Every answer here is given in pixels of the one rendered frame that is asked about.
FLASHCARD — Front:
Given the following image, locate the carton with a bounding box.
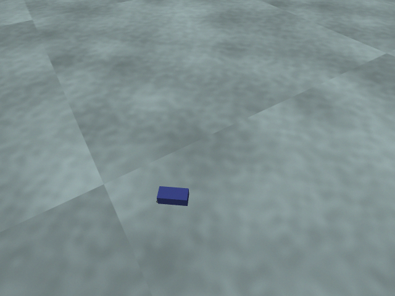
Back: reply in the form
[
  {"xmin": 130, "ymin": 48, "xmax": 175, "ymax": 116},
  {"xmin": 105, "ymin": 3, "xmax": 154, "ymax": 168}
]
[{"xmin": 157, "ymin": 186, "xmax": 189, "ymax": 206}]

